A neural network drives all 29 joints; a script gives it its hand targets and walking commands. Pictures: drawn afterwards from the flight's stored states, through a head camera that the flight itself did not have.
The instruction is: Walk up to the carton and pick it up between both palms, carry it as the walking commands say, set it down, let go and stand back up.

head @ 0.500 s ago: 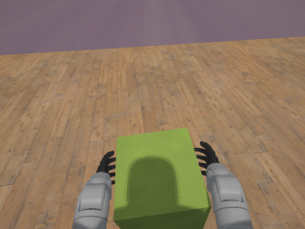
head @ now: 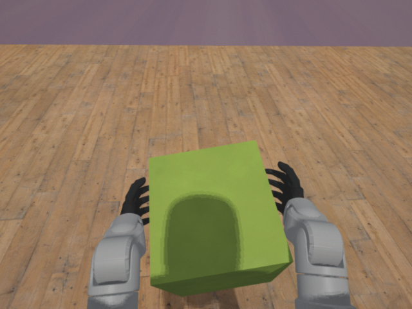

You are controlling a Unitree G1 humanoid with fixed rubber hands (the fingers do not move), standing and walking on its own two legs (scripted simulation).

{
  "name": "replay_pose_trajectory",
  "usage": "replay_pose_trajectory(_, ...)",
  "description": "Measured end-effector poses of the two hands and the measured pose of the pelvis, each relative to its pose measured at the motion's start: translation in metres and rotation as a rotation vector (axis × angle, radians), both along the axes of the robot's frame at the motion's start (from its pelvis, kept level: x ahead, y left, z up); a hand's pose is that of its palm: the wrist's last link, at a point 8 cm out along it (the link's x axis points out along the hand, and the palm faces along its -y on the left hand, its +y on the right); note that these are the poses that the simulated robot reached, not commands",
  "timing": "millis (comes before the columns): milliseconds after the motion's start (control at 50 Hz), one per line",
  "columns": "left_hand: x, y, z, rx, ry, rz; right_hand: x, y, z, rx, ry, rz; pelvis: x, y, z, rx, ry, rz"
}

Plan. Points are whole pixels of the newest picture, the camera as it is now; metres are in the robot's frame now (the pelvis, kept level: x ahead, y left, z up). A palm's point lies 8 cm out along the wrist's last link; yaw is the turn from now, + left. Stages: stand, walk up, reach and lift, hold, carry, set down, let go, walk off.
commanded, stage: carry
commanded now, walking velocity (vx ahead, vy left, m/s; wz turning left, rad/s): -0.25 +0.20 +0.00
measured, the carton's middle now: (215, 225) +0.30 -0.02 +0.02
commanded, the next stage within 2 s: none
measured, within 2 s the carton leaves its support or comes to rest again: neither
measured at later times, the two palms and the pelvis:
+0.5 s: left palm out of the picture +0.12 +0.20 +0.11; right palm out of the picture +0.11 -0.09 +0.11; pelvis -0.12 +0.08 +0.01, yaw -2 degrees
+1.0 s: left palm out of the picture -0.05 +0.34 +0.10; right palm out of the picture -0.07 +0.05 +0.09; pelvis -0.30 +0.22 +0.00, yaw -5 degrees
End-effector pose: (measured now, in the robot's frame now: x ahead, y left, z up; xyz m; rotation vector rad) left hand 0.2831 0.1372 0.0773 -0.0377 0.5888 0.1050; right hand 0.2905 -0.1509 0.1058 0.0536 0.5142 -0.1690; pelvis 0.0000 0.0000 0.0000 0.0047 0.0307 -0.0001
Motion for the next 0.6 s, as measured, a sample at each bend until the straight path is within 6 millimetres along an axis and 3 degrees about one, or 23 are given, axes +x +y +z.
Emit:
replay_pose_trajectory(160,-0.06,0.037,0.014,-0.009,0.046,0.069,-0.047,0.037,0.001,0.029,0.049,0.04,-0.027,0.026,0.002,-0.027,0.022,-0.041)
replay_pose_trajectory(320,-0.106,0.036,0.02,0.036,0.084,0.017,-0.117,0.034,-0.016,0.08,0.088,-0.027,-0.064,0.042,-0.003,-0.013,0.01,-0.043)
replay_pose_trajectory(420,-0.142,0.044,0.021,0.025,0.129,-0.01,-0.156,0.042,-0.004,0.075,0.13,-0.059,-0.092,0.057,0.012,0.03,-0.002,-0.04)
replay_pose_trajectory(520,-0.171,0.07,0.032,0.025,0.081,-0.005,-0.181,0.068,0.01,0.074,0.084,-0.052,-0.126,0.083,0.014,0.049,0.001,-0.032)
replay_pose_trajectory(600,-0.197,0.107,0.029,0.011,0.068,0.008,-0.203,0.106,0.011,0.055,0.071,-0.036,-0.153,0.115,0.009,0.041,0.014,-0.023)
